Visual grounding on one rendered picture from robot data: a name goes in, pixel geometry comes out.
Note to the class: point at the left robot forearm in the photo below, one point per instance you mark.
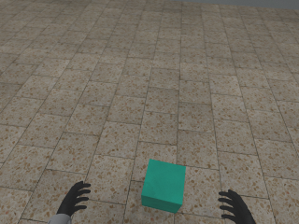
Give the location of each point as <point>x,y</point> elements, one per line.
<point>60,219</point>

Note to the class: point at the carton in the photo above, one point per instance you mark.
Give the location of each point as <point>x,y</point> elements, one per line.
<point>163,186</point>

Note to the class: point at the robot right hand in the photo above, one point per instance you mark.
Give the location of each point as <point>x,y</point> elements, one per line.
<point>242,214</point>

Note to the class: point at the robot left hand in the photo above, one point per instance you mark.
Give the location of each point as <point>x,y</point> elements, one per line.
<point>70,200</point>

